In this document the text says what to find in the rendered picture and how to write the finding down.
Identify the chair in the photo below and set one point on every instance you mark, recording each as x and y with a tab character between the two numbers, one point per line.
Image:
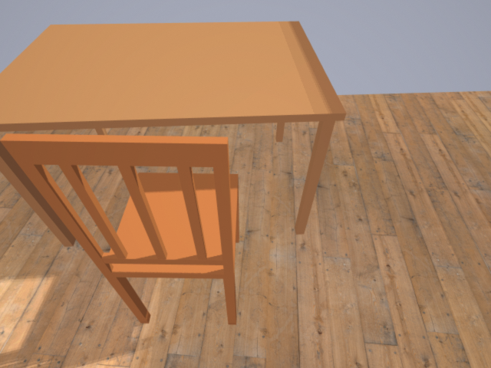
175	225

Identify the table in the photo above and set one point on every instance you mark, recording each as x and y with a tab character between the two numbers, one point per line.
98	76

